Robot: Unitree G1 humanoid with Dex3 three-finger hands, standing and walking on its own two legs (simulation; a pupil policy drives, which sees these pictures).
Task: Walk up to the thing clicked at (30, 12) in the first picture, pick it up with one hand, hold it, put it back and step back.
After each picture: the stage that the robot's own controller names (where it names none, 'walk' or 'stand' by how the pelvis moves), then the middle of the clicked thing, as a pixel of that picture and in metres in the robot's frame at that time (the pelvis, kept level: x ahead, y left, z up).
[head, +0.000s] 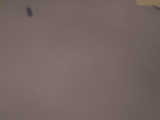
stand; (29, 12) +2.11 +0.70 -0.72
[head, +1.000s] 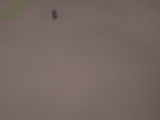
walk; (54, 14) +2.04 +0.30 -0.70
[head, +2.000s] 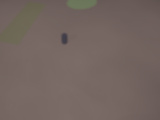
walk; (64, 38) +1.43 +0.12 -0.72
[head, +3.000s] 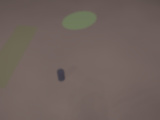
walk; (61, 75) +0.92 +0.16 -0.71
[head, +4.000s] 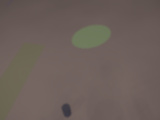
walk; (66, 110) +0.57 +0.16 -0.70
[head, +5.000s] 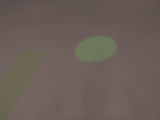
stand; out of the picture +0.40 +0.13 -0.71
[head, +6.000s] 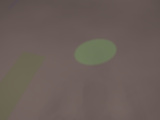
stand; out of the picture +0.38 +0.13 -0.72
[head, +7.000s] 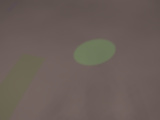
stand; out of the picture +0.38 +0.14 -0.73
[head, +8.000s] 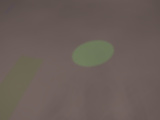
stand; out of the picture +0.37 +0.15 -0.73
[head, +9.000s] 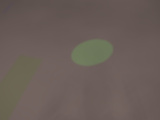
stand; out of the picture +0.37 +0.15 -0.73
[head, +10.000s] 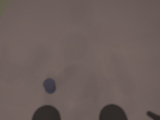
go down; (49, 86) +0.43 +0.15 -0.47
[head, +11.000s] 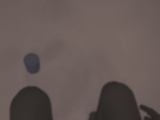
go down; (32, 64) +0.46 +0.18 -0.32
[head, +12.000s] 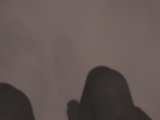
close in; out of the picture +0.45 +0.21 -0.24
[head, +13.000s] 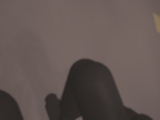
close; out of the picture +0.45 +0.23 -0.23
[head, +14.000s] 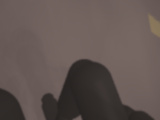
lift; out of the picture +0.43 +0.23 -0.23
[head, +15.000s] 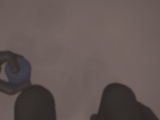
lift; (19, 74) +0.35 +0.21 -0.08
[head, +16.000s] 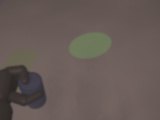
hold; (33, 91) +0.32 +0.16 +0.05
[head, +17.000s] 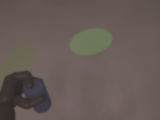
hold; (38, 96) +0.32 +0.15 +0.00
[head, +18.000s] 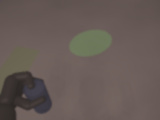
hold; (38, 97) +0.32 +0.15 +0.00
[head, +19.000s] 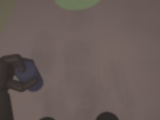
crouch; (30, 77) +0.39 +0.16 -0.07
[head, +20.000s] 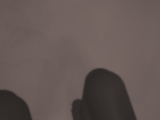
lower; out of the picture +0.48 +0.23 -0.16
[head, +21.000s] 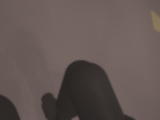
lower; out of the picture +0.44 +0.26 -0.24
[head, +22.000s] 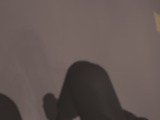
lower; out of the picture +0.44 +0.26 -0.24
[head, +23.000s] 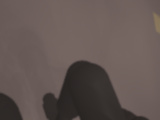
lower; out of the picture +0.44 +0.26 -0.24
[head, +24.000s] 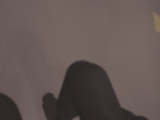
lower; out of the picture +0.44 +0.26 -0.24
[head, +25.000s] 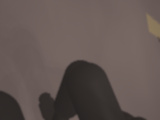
open; out of the picture +0.43 +0.24 -0.25
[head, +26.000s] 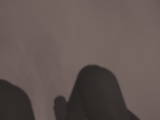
stand; out of the picture +0.43 +0.22 -0.25
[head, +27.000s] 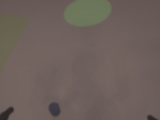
stand; (54, 109) +0.40 +0.14 -0.58
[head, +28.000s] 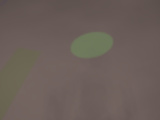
stand; out of the picture +0.38 +0.14 -0.66
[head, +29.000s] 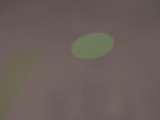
stand; out of the picture +0.37 +0.14 -0.67
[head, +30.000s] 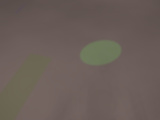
stand; out of the picture +0.39 +0.12 -0.72
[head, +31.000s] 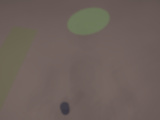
walk; (65, 108) +0.45 +0.11 -0.70
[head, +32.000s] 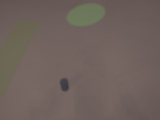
walk; (64, 85) +0.69 +0.14 -0.70
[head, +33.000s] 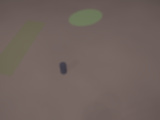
stand; (63, 68) +1.01 +0.20 -0.70
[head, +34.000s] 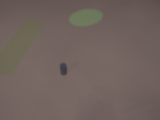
stand; (63, 69) +0.99 +0.16 -0.72
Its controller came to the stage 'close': yes
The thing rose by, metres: 0.72
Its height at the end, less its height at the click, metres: +0.00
